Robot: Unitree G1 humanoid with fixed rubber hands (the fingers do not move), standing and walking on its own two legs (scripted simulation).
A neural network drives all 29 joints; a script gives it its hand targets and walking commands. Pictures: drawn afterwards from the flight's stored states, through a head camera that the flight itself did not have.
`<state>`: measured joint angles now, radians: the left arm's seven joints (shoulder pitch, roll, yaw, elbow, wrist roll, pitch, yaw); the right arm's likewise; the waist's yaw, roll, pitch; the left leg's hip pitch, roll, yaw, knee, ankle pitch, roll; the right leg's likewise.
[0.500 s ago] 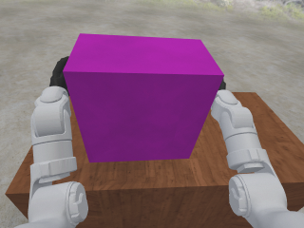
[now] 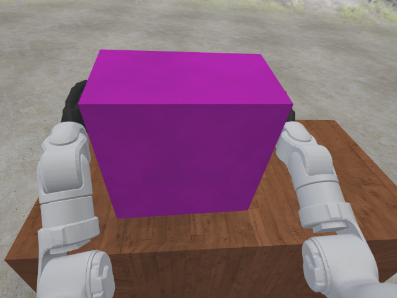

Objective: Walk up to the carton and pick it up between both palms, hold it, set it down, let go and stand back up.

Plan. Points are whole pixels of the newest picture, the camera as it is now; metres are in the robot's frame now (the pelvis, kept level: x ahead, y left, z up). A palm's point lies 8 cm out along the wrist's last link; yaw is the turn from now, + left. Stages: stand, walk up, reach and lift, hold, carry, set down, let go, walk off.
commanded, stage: hold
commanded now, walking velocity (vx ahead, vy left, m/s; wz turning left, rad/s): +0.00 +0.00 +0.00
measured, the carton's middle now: (184, 141) +0.36 +0.01 +0.18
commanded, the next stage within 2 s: none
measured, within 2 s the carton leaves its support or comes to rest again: neither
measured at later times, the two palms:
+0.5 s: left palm (73, 123) +0.34 +0.20 +0.24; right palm (280, 125) +0.35 -0.18 +0.22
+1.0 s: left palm (78, 127) +0.34 +0.19 +0.23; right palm (285, 127) +0.35 -0.19 +0.22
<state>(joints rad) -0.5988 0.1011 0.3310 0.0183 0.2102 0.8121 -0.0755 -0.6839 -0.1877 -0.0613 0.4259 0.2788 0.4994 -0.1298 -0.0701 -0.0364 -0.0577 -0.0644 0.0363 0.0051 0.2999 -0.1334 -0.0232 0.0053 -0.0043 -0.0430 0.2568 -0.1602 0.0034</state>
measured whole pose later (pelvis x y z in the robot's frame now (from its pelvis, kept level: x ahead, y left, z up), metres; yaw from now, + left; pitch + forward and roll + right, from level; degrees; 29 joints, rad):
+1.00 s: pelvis +0.00 +0.00 +0.00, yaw +0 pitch -6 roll -1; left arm -0.59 0.09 0.33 0.01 0.21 0.80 -0.07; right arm -0.67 -0.19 -0.06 0.42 0.28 0.49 -0.12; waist -0.07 -0.03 -0.06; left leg -0.07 0.04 0.01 0.30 -0.13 -0.03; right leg 0.00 0.00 -0.04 0.26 -0.15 0.00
